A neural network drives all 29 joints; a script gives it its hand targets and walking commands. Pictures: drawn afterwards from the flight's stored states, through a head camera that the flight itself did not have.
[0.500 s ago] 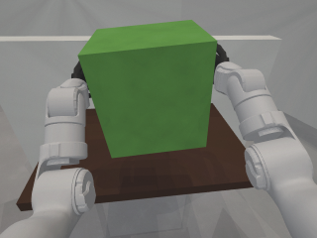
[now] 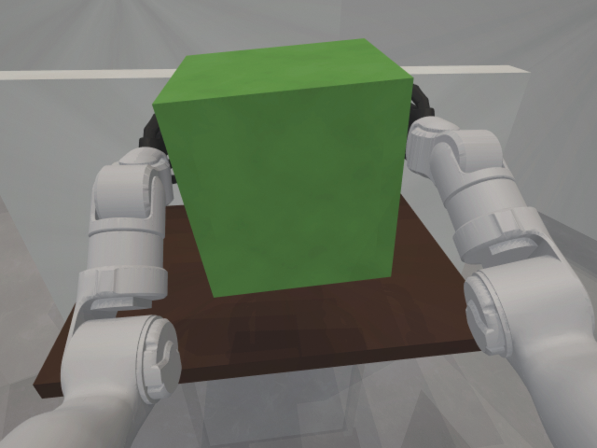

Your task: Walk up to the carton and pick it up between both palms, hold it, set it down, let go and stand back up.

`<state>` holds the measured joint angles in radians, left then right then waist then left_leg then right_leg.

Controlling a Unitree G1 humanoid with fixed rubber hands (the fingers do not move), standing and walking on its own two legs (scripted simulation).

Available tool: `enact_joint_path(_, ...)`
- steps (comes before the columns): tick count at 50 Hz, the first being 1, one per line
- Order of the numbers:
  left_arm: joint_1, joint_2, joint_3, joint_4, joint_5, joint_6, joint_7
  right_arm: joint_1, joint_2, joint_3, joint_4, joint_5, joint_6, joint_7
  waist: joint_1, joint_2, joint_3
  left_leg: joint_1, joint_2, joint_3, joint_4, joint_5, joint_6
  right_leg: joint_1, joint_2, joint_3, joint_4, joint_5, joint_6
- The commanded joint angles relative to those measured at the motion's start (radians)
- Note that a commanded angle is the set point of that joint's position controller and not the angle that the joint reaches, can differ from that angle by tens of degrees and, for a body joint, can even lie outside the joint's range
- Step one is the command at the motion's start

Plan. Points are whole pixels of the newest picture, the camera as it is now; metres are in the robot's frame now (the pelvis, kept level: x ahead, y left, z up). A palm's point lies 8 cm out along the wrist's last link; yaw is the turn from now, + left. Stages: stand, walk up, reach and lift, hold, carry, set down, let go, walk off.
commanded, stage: hold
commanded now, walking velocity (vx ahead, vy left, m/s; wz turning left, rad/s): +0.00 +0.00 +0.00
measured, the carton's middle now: (289, 167) +0.38 +0.00 +0.27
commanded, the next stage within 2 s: set down in 1.40 s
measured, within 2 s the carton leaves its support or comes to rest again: neither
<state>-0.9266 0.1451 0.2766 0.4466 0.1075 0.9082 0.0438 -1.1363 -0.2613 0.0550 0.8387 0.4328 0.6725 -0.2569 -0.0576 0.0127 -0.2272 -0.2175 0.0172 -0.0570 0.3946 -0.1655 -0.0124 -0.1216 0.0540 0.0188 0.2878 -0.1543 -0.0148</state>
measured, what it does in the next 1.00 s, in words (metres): stands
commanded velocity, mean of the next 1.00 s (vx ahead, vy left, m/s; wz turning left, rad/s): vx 0.00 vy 0.00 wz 0.00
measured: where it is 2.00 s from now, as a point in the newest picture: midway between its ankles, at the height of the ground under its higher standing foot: outside the picture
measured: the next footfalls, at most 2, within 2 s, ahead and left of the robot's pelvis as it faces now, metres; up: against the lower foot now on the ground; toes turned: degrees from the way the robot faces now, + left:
none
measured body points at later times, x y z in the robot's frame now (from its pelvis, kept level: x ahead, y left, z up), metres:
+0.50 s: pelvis +0.01 +0.00 +0.00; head -0.09 +0.01 +0.44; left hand +0.39 +0.17 +0.28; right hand +0.39 -0.16 +0.31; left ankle +0.03 +0.12 -0.75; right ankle +0.00 -0.11 -0.75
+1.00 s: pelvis +0.00 +0.00 +0.00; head -0.09 +0.01 +0.44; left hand +0.38 +0.17 +0.29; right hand +0.39 -0.16 +0.32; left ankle +0.03 +0.12 -0.75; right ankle +0.00 -0.11 -0.75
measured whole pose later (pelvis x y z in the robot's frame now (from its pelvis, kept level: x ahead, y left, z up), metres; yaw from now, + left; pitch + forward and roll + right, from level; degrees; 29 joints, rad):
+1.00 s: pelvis +0.00 +0.00 +0.00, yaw +0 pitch -1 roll -2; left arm -0.93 0.14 0.28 0.45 0.11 0.91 0.04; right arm -1.14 -0.26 0.06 0.85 0.44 0.69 -0.26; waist -0.06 0.01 -0.23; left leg -0.21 0.01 -0.07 0.40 -0.17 -0.01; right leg -0.12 0.06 0.03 0.28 -0.15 -0.01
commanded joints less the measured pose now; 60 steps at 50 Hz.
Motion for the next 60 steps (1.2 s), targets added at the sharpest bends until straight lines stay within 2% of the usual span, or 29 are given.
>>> enact_joint_path(1,-0.981,-0.572,-0.314,-0.272,-0.204,-0.129,-0.132,-0.774,0.733,0.153,-0.309,0.200,-0.006,0.164,-0.008,0.026,-0.356,0.167,-0.037,-0.006,-0.024,0.211,-0.019,0.061,0.017,0.020,-0.029,0.185,0.060)
enact_joint_path(2,-1.001,-0.577,-0.317,-0.272,-0.207,-0.131,-0.135,-0.799,0.731,0.147,-0.321,0.197,-0.011,0.168,-0.006,0.033,-0.364,0.161,-0.036,-0.008,-0.033,0.173,-0.018,0.051,0.015,0.018,-0.030,0.143,0.061)
enact_joint_path(3,-0.994,-0.574,-0.313,-0.253,-0.203,-0.131,-0.135,-0.778,0.720,0.127,-0.279,0.185,-0.006,0.170,-0.012,0.041,-0.324,0.153,-0.032,-0.009,-0.040,0.151,-0.018,0.034,0.013,0.018,-0.034,0.122,0.054)
enact_joint_path(4,-1.007,-0.577,-0.325,-0.270,-0.218,-0.136,-0.136,-0.785,0.729,0.133,-0.297,0.185,-0.011,0.173,-0.013,0.030,-0.359,0.157,-0.032,-0.008,-0.037,0.154,-0.016,0.041,0.013,0.020,-0.033,0.129,0.054)
enact_joint_path(5,-1.003,-0.584,-0.339,-0.270,-0.222,-0.136,-0.134,-0.769,0.714,0.122,-0.287,0.184,-0.009,0.172,-0.026,0.050,-0.353,0.159,-0.029,-0.012,-0.036,0.155,-0.023,0.038,0.013,0.021,-0.031,0.136,0.051)
enact_joint_path(7,-1.005,-0.584,-0.339,-0.252,-0.220,-0.133,-0.134,-0.796,0.708,0.119,-0.305,0.180,-0.011,0.174,-0.021,0.058,-0.359,0.152,-0.030,-0.013,-0.032,0.143,-0.025,0.038,0.011,0.021,-0.031,0.126,0.050)
enact_joint_path(8,-1.000,-0.582,-0.337,-0.244,-0.226,-0.136,-0.135,-0.809,0.718,0.122,-0.320,0.176,-0.014,0.172,-0.021,0.037,-0.361,0.147,-0.033,-0.011,-0.031,0.144,-0.021,0.041,0.008,0.024,-0.034,0.139,0.052)
enact_joint_path(11,-0.962,-0.552,-0.268,-0.201,-0.184,-0.138,-0.139,-0.785,0.731,0.146,-0.266,0.183,-0.006,0.169,0.017,-0.003,-0.316,0.144,-0.035,-0.006,-0.040,0.168,-0.007,0.059,0.012,0.021,-0.031,0.158,0.060)
enact_joint_path(15,-0.953,-0.542,-0.274,-0.225,-0.176,-0.132,-0.149,-0.776,0.728,0.166,-0.282,0.201,-0.010,0.160,0.009,-0.001,-0.342,0.174,-0.040,-0.006,-0.026,0.230,-0.007,0.084,0.009,0.026,-0.027,0.222,0.071)
enact_joint_path(16,-0.969,-0.547,-0.289,-0.245,-0.186,-0.135,-0.149,-0.769,0.722,0.162,-0.282,0.204,-0.009,0.159,-0.005,0.008,-0.355,0.184,-0.038,-0.008,-0.022,0.237,-0.015,0.076,0.011,0.023,-0.024,0.232,0.069)
enact_joint_path(18,-0.978,-0.574,-0.325,-0.279,-0.207,-0.133,-0.147,-0.780,0.725,0.163,-0.342,0.210,-0.019,0.156,-0.015,0.030,-0.385,0.194,-0.038,-0.007,-0.008,0.262,-0.027,0.082,0.016,0.016,-0.024,0.250,0.066)
enact_joint_path(20,-0.983,-0.570,-0.334,-0.305,-0.219,-0.135,-0.142,-0.803,0.742,0.183,-0.397,0.222,-0.023,0.153,-0.013,0.020,-0.426,0.211,-0.045,-0.009,0.005,0.287,-0.024,0.090,0.015,0.018,-0.019,0.289,0.075)
enact_joint_path(23,-0.955,-0.567,-0.332,-0.314,-0.210,-0.133,-0.138,-0.768,0.735,0.185,-0.387,0.221,-0.012,0.143,-0.015,0.025,-0.400,0.218,-0.047,-0.012,0.003,0.299,-0.028,0.103,0.015,0.017,-0.013,0.320,0.078)
enact_joint_path(26,-0.926,-0.583,-0.358,-0.323,-0.212,-0.120,-0.140,-0.764,0.713,0.185,-0.426,0.225,-0.013,0.137,-0.027,0.049,-0.392,0.218,-0.044,-0.014,0.003,0.289,-0.036,0.091,0.018,0.019,-0.019,0.297,0.068)
enact_joint_path(29,-0.982,-0.592,-0.366,-0.335,-0.222,-0.124,-0.141,-0.762,0.717,0.161,-0.375,0.209,-0.004,0.149,-0.038,0.071,-0.354,0.187,-0.036,-0.018,-0.018,0.217,-0.039,0.053,0.014,0.016,-0.026,0.201,0.059)
enact_joint_path(30,-0.962,-0.579,-0.345,-0.300,-0.200,-0.119,-0.141,-0.750,0.710,0.157,-0.344,0.201,0.004,0.153,-0.025,0.061,-0.314,0.185,-0.034,-0.016,-0.025,0.200,-0.034,0.041,0.014,0.014,-0.032,0.179,0.058)
enact_joint_path(33,-0.981,-0.591,-0.345,-0.301,-0.200,-0.118,-0.139,-0.778,0.715,0.151,-0.338,0.199,-0.001,0.165,-0.018,0.059,-0.338,0.170,-0.028,-0.017,-0.031,0.185,-0.031,0.040,0.016,0.016,-0.029,0.156,0.051)
enact_joint_path(34,-0.982,-0.599,-0.354,-0.301,-0.209,-0.121,-0.137,-0.778,0.710,0.148,-0.346,0.202,-0.003,0.167,-0.021,0.067,-0.358,0.176,-0.027,-0.019,-0.025,0.205,-0.034,0.049,0.019,0.015,-0.023,0.178,0.050)
enact_joint_path(35,-0.989,-0.594,-0.350,-0.305,-0.206,-0.125,-0.134,-0.798,0.724,0.161,-0.357,0.203,-0.008,0.168,-0.009,0.065,-0.359,0.180,-0.030,-0.015,-0.021,0.217,-0.033,0.050,0.019,0.013,-0.023,0.188,0.055)
enact_joint_path(38,-0.978,-0.575,-0.326,-0.279,-0.203,-0.129,-0.130,-0.793,0.732,0.170,-0.331,0.208,-0.002,0.167,0.000,0.019,-0.359,0.181,-0.031,-0.013,-0.021,0.219,-0.022,0.051,0.021,0.017,-0.023,0.192,0.060)
enact_joint_path(41,-0.947,-0.572,-0.308,-0.256,-0.187,-0.121,-0.134,-0.789,0.721,0.171,-0.327,0.208,-0.006,0.169,0.014,0.011,-0.362,0.182,-0.031,-0.011,-0.025,0.215,-0.014,0.055,0.021,0.019,-0.029,0.186,0.060)
enact_joint_path(44,-0.956,-0.575,-0.323,-0.272,-0.199,-0.119,-0.136,-0.775,0.707,0.155,-0.312,0.207,-0.003,0.169,-0.005,0.039,-0.363,0.186,-0.032,-0.011,-0.019,0.228,-0.025,0.061,0.022,0.020,-0.027,0.202,0.056)
enact_joint_path(46,-0.957,-0.571,-0.319,-0.267,-0.201,-0.118,-0.136,-0.787,0.708,0.162,-0.329,0.212,-0.005,0.165,-0.002,0.029,-0.362,0.187,-0.039,-0.010,-0.013,0.234,-0.025,0.065,0.020,0.020,-0.030,0.214,0.061)
enact_joint_path(48,-0.969,-0.566,-0.310,-0.236,-0.202,-0.122,-0.138,-0.804,0.716,0.149,-0.315,0.201,-0.005,0.166,-0.001,0.008,-0.344,0.170,-0.035,-0.010,-0.027,0.177,-0.014,0.039,0.018,0.021,-0.040,0.147,0.061)
enact_joint_path(51,-1.003,-0.594,-0.347,-0.274,-0.220,-0.134,-0.133,-0.795,0.714,0.130,-0.315,0.193,-0.011,0.170,-0.022,0.059,-0.350,0.161,-0.030,-0.014,-0.028,0.177,-0.029,0.036,0.016,0.020,-0.034,0.148,0.053)
enact_joint_path(52,-0.992,-0.586,-0.330,-0.242,-0.207,-0.130,-0.132,-0.795,0.712,0.123,-0.301,0.184,-0.008,0.171,-0.018,0.051,-0.326,0.151,-0.030,-0.015,-0.032,0.159,-0.023,0.028,0.015,0.021,-0.040,0.125,0.052)
enact_joint_path(56,-1.003,-0.584,-0.322,-0.267,-0.212,-0.139,-0.129,-0.813,0.729,0.152,-0.320,0.204,-0.015,0.171,0.000,0.037,-0.382,0.169,-0.036,-0.014,-0.016,0.215,-0.022,0.055,0.015,0.021,-0.027,0.186,0.058)
enact_joint_path(57,-0.996,-0.575,-0.313,-0.260,-0.201,-0.137,-0.126,-0.787,0.719,0.144,-0.287,0.200,-0.009,0.169,-0.005,0.048,-0.361,0.175,-0.035,-0.014,-0.019,0.213,-0.028,0.055,0.015,0.019,-0.025,0.188,0.060)
enact_joint_path(60,-0.980,-0.577,-0.319,-0.262,-0.208,-0.133,-0.127,-0.790,0.717,0.149,-0.312,0.202,-0.013,0.166,-0.008,0.031,-0.371,0.176,-0.034,-0.014,-0.019,0.223,-0.025,0.064,0.017,0.021,-0.026,0.199,0.060)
